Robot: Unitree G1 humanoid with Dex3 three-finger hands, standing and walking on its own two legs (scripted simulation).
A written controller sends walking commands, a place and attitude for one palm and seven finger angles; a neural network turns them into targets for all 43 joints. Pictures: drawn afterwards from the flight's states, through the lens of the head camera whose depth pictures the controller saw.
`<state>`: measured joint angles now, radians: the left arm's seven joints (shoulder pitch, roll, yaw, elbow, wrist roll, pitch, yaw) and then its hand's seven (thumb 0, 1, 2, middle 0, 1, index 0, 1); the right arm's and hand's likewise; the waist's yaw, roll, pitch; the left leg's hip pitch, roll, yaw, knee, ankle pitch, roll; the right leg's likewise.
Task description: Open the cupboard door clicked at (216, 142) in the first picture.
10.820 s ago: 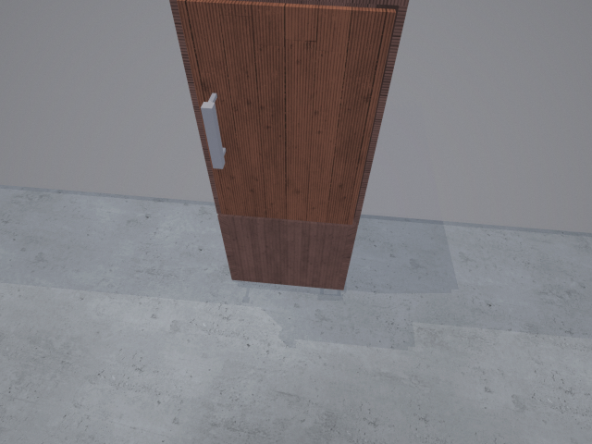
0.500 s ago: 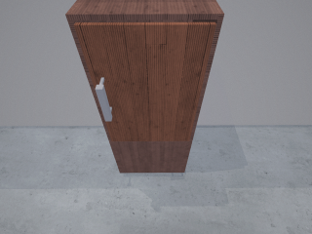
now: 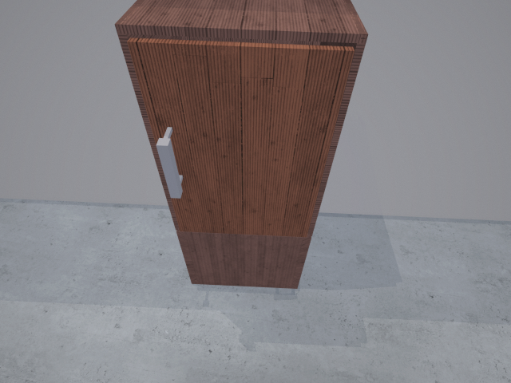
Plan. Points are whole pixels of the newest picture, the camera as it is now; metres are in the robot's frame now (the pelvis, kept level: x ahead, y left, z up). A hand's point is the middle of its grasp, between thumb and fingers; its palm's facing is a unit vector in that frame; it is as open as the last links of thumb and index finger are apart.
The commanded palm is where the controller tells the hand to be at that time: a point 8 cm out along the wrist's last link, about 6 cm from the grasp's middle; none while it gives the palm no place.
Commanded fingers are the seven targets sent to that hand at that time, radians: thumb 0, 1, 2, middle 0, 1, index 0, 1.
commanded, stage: look again from close up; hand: left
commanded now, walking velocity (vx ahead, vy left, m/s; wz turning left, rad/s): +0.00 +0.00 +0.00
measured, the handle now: (172, 163) +0.58 +0.23 -0.02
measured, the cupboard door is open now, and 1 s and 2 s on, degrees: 0 0 0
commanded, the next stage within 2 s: raise the hand with hooked fingers in 0.52 s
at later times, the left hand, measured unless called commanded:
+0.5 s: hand out of the picture +0.01 +0.21 -0.18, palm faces +0.03 -0.98 -0.21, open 7.4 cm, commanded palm none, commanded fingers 0.00 0.90 0.90 -0.20 -0.30 -0.20 -0.30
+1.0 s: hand out of the picture +0.14 +0.22 -0.06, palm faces -0.06 -1.00 +0.01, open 8.3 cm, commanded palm +0.09 +0.29 -0.06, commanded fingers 0.00 0.43 0.70 -0.23 -0.60 -0.23 -0.60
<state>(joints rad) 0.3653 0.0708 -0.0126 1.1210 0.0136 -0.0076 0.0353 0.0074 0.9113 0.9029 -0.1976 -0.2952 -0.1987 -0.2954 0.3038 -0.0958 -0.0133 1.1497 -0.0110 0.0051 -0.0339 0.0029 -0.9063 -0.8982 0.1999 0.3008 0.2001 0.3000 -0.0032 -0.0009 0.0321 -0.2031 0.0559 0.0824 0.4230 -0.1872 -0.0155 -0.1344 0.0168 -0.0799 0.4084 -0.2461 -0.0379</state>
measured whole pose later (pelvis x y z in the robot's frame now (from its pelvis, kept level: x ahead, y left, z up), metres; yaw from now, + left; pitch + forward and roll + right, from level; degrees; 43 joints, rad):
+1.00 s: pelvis -0.07 +0.05 -0.09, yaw +4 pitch +8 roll -1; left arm 0.28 0.20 0.08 0.23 -0.21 -0.52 -0.31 0.01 0.67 0.80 -0.21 -0.45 -0.21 -0.46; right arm 0.18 -0.27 -0.04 0.54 0.02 -0.26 0.01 0.01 -0.90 -0.90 0.20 0.30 0.20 0.30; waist -0.01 -0.03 -0.12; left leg -0.88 -0.02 0.05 1.09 -0.36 0.07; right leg -0.80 0.00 0.00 1.12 -0.47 0.02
